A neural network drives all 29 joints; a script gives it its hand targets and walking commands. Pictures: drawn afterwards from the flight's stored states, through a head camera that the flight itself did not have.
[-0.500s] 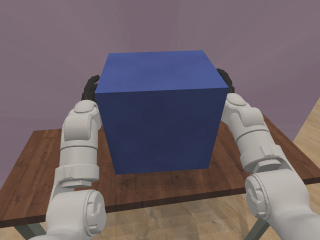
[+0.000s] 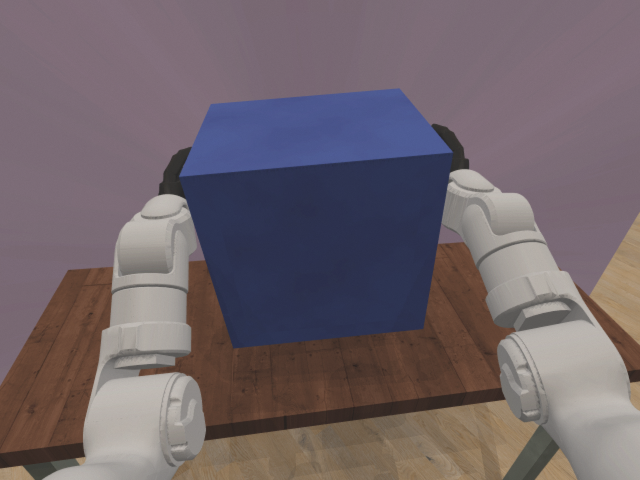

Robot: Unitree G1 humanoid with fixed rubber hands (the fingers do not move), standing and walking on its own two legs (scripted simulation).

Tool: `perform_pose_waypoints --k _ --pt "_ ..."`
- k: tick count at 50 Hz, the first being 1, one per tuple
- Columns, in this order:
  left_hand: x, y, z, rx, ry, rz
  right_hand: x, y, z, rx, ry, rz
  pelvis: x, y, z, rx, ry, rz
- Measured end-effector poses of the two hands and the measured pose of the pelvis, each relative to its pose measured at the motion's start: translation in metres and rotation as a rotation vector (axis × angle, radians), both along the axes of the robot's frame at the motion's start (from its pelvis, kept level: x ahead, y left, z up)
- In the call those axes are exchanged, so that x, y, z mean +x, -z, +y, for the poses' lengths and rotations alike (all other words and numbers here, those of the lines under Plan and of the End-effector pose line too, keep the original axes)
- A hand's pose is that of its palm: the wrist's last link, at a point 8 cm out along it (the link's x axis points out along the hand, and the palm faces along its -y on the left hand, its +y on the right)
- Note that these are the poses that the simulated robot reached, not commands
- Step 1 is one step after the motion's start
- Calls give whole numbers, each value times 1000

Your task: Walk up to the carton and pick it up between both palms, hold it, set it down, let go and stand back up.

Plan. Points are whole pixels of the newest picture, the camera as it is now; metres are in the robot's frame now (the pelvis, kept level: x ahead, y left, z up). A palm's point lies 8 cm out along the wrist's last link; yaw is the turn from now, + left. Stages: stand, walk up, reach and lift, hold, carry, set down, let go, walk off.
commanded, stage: reach and lift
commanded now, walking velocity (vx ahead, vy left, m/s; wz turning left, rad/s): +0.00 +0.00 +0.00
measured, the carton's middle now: (317, 216) +0.38 -0.01 +0.22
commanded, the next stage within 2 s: hold in 0.26 s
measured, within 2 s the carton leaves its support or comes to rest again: neither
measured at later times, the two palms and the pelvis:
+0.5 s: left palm (162, 191) +0.36 +0.17 +0.27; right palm (449, 171) +0.37 -0.16 +0.28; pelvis -0.01 +0.00 +0.00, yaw -1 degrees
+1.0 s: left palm (166, 183) +0.36 +0.16 +0.28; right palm (458, 162) +0.36 -0.17 +0.30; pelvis -0.02 -0.01 +0.00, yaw +0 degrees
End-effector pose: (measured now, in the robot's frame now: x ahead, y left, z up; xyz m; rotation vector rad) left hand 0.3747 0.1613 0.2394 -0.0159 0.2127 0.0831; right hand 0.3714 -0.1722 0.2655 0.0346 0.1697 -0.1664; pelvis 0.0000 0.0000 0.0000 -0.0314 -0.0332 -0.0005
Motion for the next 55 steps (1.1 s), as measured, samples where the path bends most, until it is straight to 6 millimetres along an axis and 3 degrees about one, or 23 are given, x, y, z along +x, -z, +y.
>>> perform_pose_waypoints --k 34,55 --pt "-20 -34 11 -13 -36 3 -11 -29 11 12 -29 11 -13 0 -1 2 6 -6" --pt "-10 -36 1 4 -20 16 -5 -27 1 7 -20 31 -18 1 -7 5 9 38"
